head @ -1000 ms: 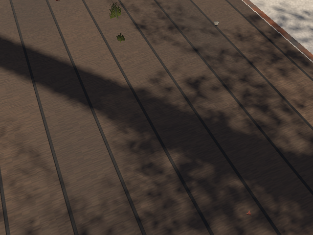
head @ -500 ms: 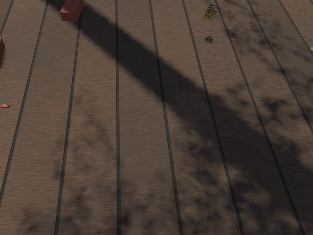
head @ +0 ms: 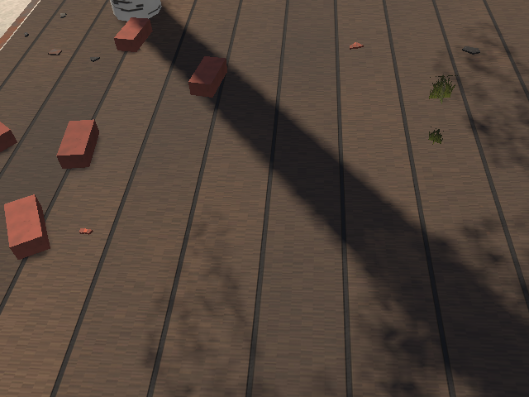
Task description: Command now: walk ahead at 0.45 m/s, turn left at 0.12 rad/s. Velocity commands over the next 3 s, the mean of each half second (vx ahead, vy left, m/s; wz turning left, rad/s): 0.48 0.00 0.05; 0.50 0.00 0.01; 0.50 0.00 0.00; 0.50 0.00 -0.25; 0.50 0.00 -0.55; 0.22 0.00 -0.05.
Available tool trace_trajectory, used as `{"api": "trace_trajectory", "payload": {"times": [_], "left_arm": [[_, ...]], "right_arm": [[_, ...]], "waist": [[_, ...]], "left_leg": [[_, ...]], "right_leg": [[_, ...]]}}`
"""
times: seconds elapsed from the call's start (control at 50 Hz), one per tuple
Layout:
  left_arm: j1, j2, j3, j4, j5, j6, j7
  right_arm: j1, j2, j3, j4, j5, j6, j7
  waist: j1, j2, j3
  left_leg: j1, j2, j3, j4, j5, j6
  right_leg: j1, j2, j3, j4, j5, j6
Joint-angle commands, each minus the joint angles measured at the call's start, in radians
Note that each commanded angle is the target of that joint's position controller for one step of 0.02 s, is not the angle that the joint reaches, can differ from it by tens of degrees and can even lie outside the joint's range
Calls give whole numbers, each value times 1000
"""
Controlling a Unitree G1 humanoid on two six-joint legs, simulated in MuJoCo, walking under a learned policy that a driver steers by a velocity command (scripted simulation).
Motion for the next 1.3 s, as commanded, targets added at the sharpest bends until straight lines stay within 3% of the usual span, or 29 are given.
{"api": "trace_trajectory", "payload": {"times": [0.02,0.14,0.24,0.3,0.34,0.36,0.38,0.4,0.42,0.44,0.46,0.48,0.52,0.56,0.66,0.76,0.82,0.84,0.86,0.88,0.9,0.92,0.94,0.96,0.98,1.0,1.08,1.2,1.3], "left_arm": [[31,136,27,-45,4,-3,8],[87,161,28,-7,-11,11,22],[154,185,32,34,-24,28,24],[146,210,42,44,-25,42,29],[132,208,39,38,-20,52,35],[136,158,17,9,8,50,38],[279,19,-23,-9,-1,29,30],[204,134,2,6,-27,9,23],[88,181,17,-29,-49,-1,17],[31,169,13,-41,-40,-6,20],[6,160,16,-44,-20,-5,22],[27,148,17,-39,-16,4,20],[57,109,10,-28,-14,23,20],[12,95,7,-45,-4,37,24],[-178,69,-7,-97,-3,21,10],[-326,79,-9,-151,-16,7,-17],[-321,101,0,-164,-14,4,-30],[-277,118,8,-155,-12,4,-29],[-169,146,25,-126,-10,4,-24],[-8,197,48,-83,-6,6,-13],[123,299,71,-69,16,10,-5],[158,261,64,-50,-4,17,-8],[109,195,41,-58,-13,19,-7],[46,169,33,-67,-9,22,-4],[-13,148,25,-68,-2,21,-5],[-51,119,17,-73,7,15,-8],[-67,135,25,-51,3,-6,-9],[8,172,34,2,-7,6,13],[94,193,42,57,-19,29,18]], "right_arm": [[-105,-86,-28,-103,-11,-33,8],[-242,-10,-1,-138,-11,-38,19],[-346,-23,-2,-166,6,-47,46],[-307,-65,-18,-163,3,-51,51],[-72,-133,-55,-98,-4,-45,35],[116,-199,-73,-64,-14,-36,20],[145,-277,-82,-43,-22,-36,28],[141,-168,-58,-43,-12,-34,27],[71,-134,-45,-42,-9,-35,23],[10,-121,-39,-45,-13,-35,23],[-36,-100,-33,-45,-21,-36,26],[-61,-82,-27,-46,-33,-41,27],[-73,-77,-29,-32,-23,-54,29],[-65,-97,-35,-8,-16,-65,26],[-7,-129,-40,34,-11,-54,9],[96,-160,-45,94,1,-33,3],[107,-172,-50,116,3,-13,-4],[95,-181,-52,116,2,-8,-7],[76,-182,-50,115,0,-2,-9],[76,-151,-36,105,-10,1,-13],[163,-58,-4,69,-24,-14,-10],[194,-30,8,86,-14,-34,-3],[110,-135,-19,71,11,-50,5],[23,-142,-20,45,25,-58,8],[-20,-129,-19,36,13,-57,5],[-22,-123,-25,40,-2,-49,2],[9,-65,-15,54,-13,-13,-4],[-202,-31,0,3,-15,-29,7],[-331,-42,1,-43,-3,-42,32]], "waist": [[28,-163,90],[67,-144,90],[85,-145,124],[31,-157,92],[-100,-144,-71],[-166,-37,-232],[-75,267,-381],[-123,174,-339],[-116,115,-165],[-87,23,-84],[-56,0,-26],[-20,24,-16],[10,33,-7],[16,18,36],[-43,-7,90],[-94,-8,113],[-68,11,91],[-39,27,59],[25,27,-10],[93,6,-131],[89,-173,-305],[88,-323,-399],[103,-224,-260],[86,-168,-136],[54,-103,-46],[21,-107,-10],[-30,-119,22],[35,-98,78],[74,-101,108]], "left_leg": [[-376,107,-16,26,127,-13],[-262,91,57,-302,357,-66],[-171,63,66,-473,418,-38],[-76,36,78,-521,334,13],[276,1,115,-546,344,70],[602,186,-86,-493,358,130],[890,419,-595,-618,109,294],[842,400,-677,-719,-35,275],[706,364,-515,-735,15,233],[563,324,-401,-753,137,214],[447,285,-318,-779,249,206],[374,258,-265,-808,314,203],[301,243,-203,-860,370,219],[252,240,-148,-898,410,228],[255,185,-23,-922,434,180],[401,242,-32,-877,420,164],[507,279,-44,-795,544,137],[521,272,-36,-736,681,125],[506,237,-3,-604,836,104],[398,186,35,-397,806,72],[35,67,84,-11,438,6],[-196,-45,-5,209,-173,-23],[-306,21,-65,286,-160,-11],[-327,71,-31,262,-75,-2],[-301,111,-7,194,2,-5],[-247,143,-12,130,56,-9],[-172,164,2,25,156,-48],[-182,138,37,-349,467,-64],[-199,108,40,-490,448,-36]], "right_leg": [[217,-263,369,-304,-118,-156],[169,-204,146,-328,228,-147],[201,-254,127,-309,274,-135],[284,-280,114,-218,516,-107],[224,-216,45,74,780,-65],[8,-167,18,386,493,-33],[-356,26,40,732,-265,27],[-470,-16,143,836,-306,21],[-532,-64,109,842,-223,12],[-502,-109,83,799,-133,12],[-468,-135,74,742,-79,20],[-408,-158,83,713,-40,24],[-359,-168,72,664,-18,40],[-389,-176,62,590,32,61],[-387,-147,29,252,331,66],[-394,-109,20,86,355,37],[-364,-86,13,40,233,-1],[-289,-62,-9,31,193,-17],[-132,-29,-42,4,198,-43],[127,-65,-12,33,235,-83],[539,-324,364,56,199,-215],[670,-430,725,-108,34,-310],[577,-399,646,-148,-76,-260],[436,-360,504,-168,-54,-224],[289,-317,404,-203,30,-206],[193,-281,338,-234,107,-191],[55,-247,207,-327,250,-214],[87,-197,70,-355,277,-167],[228,-259,85,-304,274,-157]]}}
